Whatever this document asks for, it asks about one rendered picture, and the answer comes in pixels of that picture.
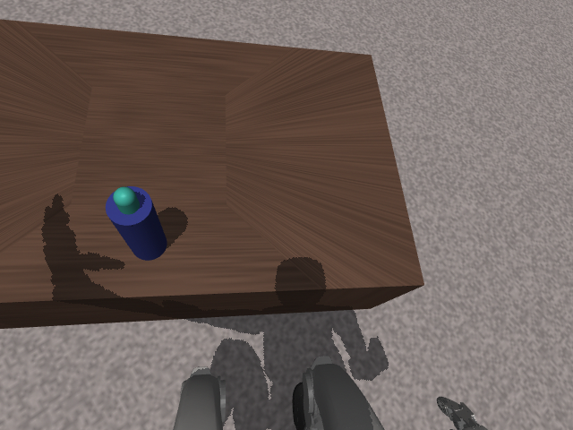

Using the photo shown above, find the bottle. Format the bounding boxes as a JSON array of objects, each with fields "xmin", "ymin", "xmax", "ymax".
[{"xmin": 106, "ymin": 186, "xmax": 167, "ymax": 261}]

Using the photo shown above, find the right robot hand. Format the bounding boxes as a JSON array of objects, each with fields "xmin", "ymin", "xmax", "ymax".
[{"xmin": 437, "ymin": 397, "xmax": 488, "ymax": 430}]

